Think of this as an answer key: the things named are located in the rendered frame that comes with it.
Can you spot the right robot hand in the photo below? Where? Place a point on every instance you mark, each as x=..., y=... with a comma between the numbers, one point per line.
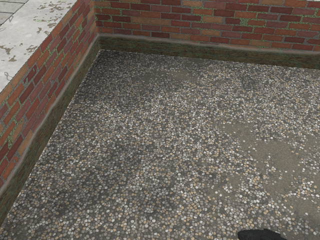
x=257, y=234

